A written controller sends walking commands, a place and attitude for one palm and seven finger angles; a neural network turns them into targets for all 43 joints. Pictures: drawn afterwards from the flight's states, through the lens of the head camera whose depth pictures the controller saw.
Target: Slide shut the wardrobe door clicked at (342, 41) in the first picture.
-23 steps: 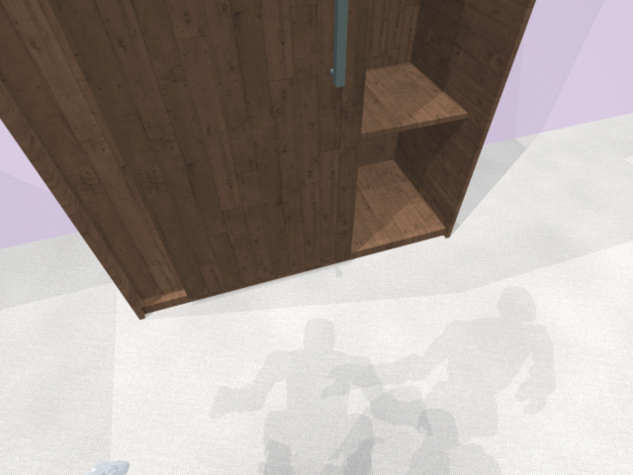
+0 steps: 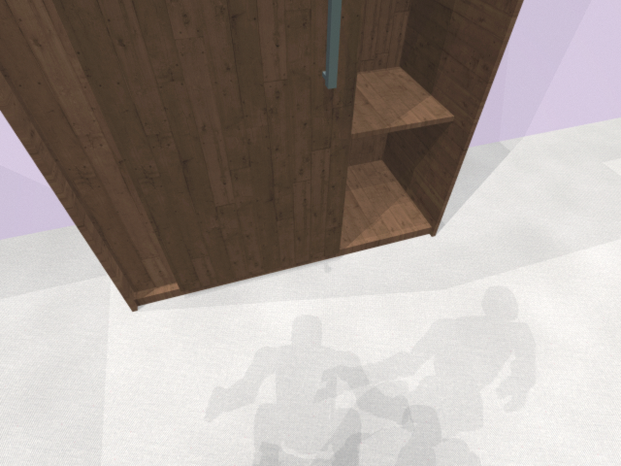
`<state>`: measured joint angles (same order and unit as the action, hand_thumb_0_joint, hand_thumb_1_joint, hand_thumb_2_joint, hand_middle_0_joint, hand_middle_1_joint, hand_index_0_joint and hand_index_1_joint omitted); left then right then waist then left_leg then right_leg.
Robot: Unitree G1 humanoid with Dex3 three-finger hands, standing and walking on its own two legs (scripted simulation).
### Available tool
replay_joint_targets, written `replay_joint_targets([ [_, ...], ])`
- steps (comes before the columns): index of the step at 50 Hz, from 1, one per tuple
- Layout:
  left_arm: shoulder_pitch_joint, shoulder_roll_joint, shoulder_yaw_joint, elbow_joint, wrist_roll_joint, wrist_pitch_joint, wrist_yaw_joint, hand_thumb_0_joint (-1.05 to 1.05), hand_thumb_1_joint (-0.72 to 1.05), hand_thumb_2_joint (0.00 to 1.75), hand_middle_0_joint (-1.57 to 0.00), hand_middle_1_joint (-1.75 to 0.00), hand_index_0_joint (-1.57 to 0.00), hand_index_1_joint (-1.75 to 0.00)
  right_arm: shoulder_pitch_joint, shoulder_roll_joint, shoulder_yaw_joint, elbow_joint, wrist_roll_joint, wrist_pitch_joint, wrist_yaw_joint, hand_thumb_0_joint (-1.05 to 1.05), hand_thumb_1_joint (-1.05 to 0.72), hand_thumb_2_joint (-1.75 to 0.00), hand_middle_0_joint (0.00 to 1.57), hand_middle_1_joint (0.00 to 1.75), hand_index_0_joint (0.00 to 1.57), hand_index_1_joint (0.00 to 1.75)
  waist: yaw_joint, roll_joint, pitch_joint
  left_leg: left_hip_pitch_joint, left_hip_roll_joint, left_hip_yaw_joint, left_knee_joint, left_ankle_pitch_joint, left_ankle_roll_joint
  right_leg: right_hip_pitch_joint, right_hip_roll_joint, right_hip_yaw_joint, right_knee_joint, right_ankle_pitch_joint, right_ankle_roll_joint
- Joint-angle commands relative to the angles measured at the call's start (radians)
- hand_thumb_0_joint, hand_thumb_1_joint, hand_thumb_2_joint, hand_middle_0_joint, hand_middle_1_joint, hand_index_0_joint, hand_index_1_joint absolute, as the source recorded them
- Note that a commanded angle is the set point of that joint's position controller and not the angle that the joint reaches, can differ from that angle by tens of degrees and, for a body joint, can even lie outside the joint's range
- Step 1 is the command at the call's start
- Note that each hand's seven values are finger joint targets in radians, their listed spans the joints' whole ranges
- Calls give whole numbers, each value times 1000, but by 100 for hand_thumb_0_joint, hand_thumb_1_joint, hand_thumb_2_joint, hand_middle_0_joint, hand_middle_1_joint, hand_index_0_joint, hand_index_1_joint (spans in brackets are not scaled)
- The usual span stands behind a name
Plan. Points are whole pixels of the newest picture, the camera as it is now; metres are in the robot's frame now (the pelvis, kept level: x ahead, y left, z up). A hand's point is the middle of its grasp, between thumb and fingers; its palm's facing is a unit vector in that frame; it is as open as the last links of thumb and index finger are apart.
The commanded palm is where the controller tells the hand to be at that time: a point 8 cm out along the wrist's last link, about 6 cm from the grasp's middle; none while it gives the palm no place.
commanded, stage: stand and wait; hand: left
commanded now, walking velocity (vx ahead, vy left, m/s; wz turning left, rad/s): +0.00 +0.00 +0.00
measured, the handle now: (330, 32) +0.98 +0.02 +0.15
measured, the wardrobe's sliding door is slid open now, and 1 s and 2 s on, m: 0.45 0.45 0.45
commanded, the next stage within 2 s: look at it before walking up in 0.48 s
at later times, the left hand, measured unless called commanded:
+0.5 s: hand out of the picture +0.07 +0.26 -0.15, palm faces -0.04 -0.94 -0.34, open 7.4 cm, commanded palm none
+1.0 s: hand out of the picture +0.07 +0.27 -0.15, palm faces -0.04 -0.94 -0.34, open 7.4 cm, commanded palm none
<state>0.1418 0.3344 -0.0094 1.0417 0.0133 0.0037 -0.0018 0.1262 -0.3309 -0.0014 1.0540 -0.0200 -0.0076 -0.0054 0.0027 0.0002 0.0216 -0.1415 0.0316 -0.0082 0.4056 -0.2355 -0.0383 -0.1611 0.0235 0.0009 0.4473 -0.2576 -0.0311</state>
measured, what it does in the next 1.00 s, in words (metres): stands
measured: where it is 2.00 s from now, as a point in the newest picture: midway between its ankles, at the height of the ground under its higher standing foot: outside the picture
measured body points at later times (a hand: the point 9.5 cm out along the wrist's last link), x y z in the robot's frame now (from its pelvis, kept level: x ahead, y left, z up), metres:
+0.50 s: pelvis -0.01 +0.01 +0.00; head -0.01 +0.01 +0.45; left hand +0.07 +0.31 -0.13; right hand +0.06 -0.29 -0.13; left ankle -0.01 +0.15 -0.74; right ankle -0.01 -0.10 -0.74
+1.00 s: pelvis +0.00 +0.02 +0.00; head +0.00 +0.02 +0.45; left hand +0.07 +0.31 -0.13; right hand +0.07 -0.28 -0.13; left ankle -0.01 +0.15 -0.74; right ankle -0.01 -0.10 -0.74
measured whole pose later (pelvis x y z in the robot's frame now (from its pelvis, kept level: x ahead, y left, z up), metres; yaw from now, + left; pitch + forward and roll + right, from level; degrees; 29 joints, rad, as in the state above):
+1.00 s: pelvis +0.00 +0.02 +0.00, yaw +0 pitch -2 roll +0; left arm 0.14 0.35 -0.01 1.09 0.01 0.00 0.00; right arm 0.12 -0.34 0.00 1.11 -0.01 -0.02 0.00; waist 0.00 -0.01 0.03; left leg -0.13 0.01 0.01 0.35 -0.20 -0.02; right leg -0.14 0.01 0.02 0.38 -0.21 -0.01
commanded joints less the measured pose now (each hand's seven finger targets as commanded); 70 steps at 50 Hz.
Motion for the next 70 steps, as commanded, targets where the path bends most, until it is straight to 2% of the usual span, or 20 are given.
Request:
replay_joint_targets([
  [1, -62, 215, 49, -60, -5, -31, 16, 0, 90, 90, -20, -30, -20, -30, -50, -198, -38, -55, 6, -23, -17, 0, -90, -90, 20, 30, 20, 30, -3, -3, -60, 20, 80, -57, -50, 165, 58, 2, -138, 125, -97, 209, -16],
  [8, -53, 219, 48, -36, -5, -31, 15, 0, 90, 90, -20, -30, -20, -30, -40, -203, -35, -30, 8, -25, -15, 0, -90, -90, 20, 30, 20, 30, -2, -4, -58, 19, 85, -60, -66, 145, 59, 4, -139, 126, -114, 174, -13],
  [14, -54, 220, 45, -27, -4, -30, 14, 0, 90, 90, -20, -30, -20, -30, -37, -206, -34, -16, 8, -23, -12, 0, -90, -90, 20, 30, 20, 30, -2, -15, -30, 6, 82, -68, -81, 106, 60, -18, -138, 132, -136, 105, -10],
  [19, -52, 219, 45, -26, -4, -31, 14, 0, 90, 90, -20, -30, -20, -30, -35, -207, -34, -10, 8, -26, -11, 0, -90, -90, 20, 30, 20, 30, -1, 2, -44, 9, 84, -71, -86, 113, 60, -10, -140, 130, -136, 108, -9],
  [25, -58, 219, 43, -27, -3, -31, 13, 0, 90, 90, -20, -30, -20, -30, -35, -208, -34, -6, 8, -26, -9, 0, -90, -90, 20, 30, 20, 30, -3, -5, -27, 1, 84, -75, -94, 101, 60, -21, -137, 131, -142, 90, -6],
  [33, -55, 215, 42, -26, -2, -31, 13, 0, 90, 90, -20, -30, -20, -30, -41, -209, -34, -7, 10, -28, -9, 0, -90, -90, 20, 30, 20, 30, -2, 10, -39, 9, 88, -81, -98, 122, 64, -15, -136, 123, -133, 116, -2],
  [37, -50, 216, 42, -26, -2, -34, 14, 0, 90, 90, -20, -30, -20, -30, -42, -209, -35, -7, 11, -29, -10, 0, -90, -90, 20, 30, 20, 30, -1, -6, -58, 25, 89, -77, -89, 156, 63, -1, -139, 118, -128, 163, -2],
  [39, -52, 215, 41, -24, -3, -33, 14, 0, 90, 90, -20, -30, -20, -30, -45, -209, -34, -4, 10, -30, -10, 0, -90, -90, 20, 30, 20, 30, -2, 8, -59, 25, 90, -76, -92, 164, 63, 6, -140, 118, -126, 178, -2],
  [45, -49, 217, 40, -19, -3, -35, 15, 0, 90, 90, -20, -30, -20, -30, -52, -212, -35, -4, 12, -30, -11, 0, -90, -90, 20, 30, 20, 30, -3, 0, -69, 43, 93, -73, -91, 202, 63, 19, -143, 112, -120, 229, 0],
  [59, -53, 220, 39, -19, -2, -33, 14, 0, 90, 90, -20, -30, -20, -30, -65, -216, -32, -6, 12, -29, -10, 0, -90, -90, 20, 30, 20, 30, -1, 3, -46, 46, 92, -77, -111, 188, 63, 16, -142, 112, -140, 205, 3],
  [61, -54, 212, 43, -27, -1, -25, 13, 0, 90, 90, -20, -30, -20, -30, -55, -211, -36, -9, 9, -27, -14, 0, -90, -90, 20, 30, 20, 30, -4, 2, -36, 60, 98, -57, -91, 193, 60, -16, -134, 125, -122, 236, 0],
  [63, -9, 133, 35, -30, -1, -2, 17, 0, 90, 90, -20, -30, -20, -30, -5, -123, -26, -12, 7, -13, -18, 0, -90, -90, 20, 30, 20, 30, -9, 0, -48, 69, 104, -18, -46, 202, 49, -50, -128, 133, -73, 279, 10],
  [64, 7, 109, 32, -37, -1, 9, 18, 0, 90, 90, -20, -30, -20, -30, 20, -98, -24, -19, 8, -4, -20, 0, -90, -90, 20, 30, 20, 30, -11, 0, -49, 59, 108, -5, -31, 194, 44, -65, -121, 137, -47, 285, 14],
  [67, 36, 107, 47, -78, 4, 25, 14, 0, 90, 90, -20, -30, -20, -30, 38, -113, -48, -62, 7, 9, -27, 0, -90, -90, 20, 30, 20, 30, -12, 20, -46, 58, 140, 0, 4, 181, 59, -139, -89, 139, 46, 285, 14],
  [69, 48, 96, 55, -109, 5, 31, 9, 0, 90, 90, -20, -30, -20, -30, 32, -125, -62, -93, 5, 14, -29, 0, -90, -90, 20, 30, 20, 30, -8, 59, -37, 36, 181, -21, 3, 160, 84, -187, -58, 121, 133, 240, 20],
  [70, 55, 86, 58, -120, 5, 34, 5, 0, 90, 90, -20, -30, -20, -30, 29, -130, -69, -107, 4, 14, -29, 0, -90, -90, 20, 30, 20, 30, -7, 104, -38, 15, 216, -37, -9, 162, 105, -199, -40, 100, 205, 182, 26],
])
